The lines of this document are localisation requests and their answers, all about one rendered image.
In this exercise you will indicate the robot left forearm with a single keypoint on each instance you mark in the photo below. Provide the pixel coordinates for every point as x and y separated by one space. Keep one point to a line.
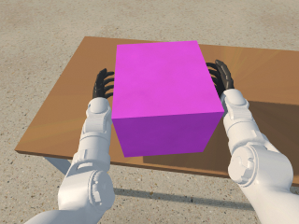
94 142

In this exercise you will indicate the robot left hand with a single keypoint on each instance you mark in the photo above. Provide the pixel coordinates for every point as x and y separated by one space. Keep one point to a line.
99 88

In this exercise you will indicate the left robot upper arm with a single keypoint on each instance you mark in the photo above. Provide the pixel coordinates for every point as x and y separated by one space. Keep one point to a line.
82 199

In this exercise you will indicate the robot right hand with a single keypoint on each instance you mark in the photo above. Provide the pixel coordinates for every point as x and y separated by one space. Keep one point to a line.
223 78

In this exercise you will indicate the carton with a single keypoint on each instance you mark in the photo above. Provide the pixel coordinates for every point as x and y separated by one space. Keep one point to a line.
164 99

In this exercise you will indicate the robot right forearm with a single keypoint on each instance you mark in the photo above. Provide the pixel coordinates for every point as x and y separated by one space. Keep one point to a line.
239 124

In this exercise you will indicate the right robot upper arm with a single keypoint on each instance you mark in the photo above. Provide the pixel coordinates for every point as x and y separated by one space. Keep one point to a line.
265 178

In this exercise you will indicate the table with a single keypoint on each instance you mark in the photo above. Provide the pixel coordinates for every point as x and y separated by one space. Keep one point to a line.
267 78

